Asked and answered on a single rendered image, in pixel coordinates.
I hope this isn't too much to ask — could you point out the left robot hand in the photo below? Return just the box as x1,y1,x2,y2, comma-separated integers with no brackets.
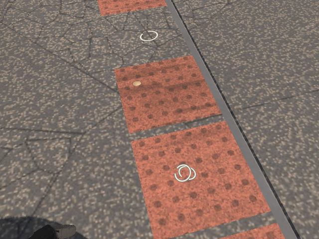
28,224,77,239

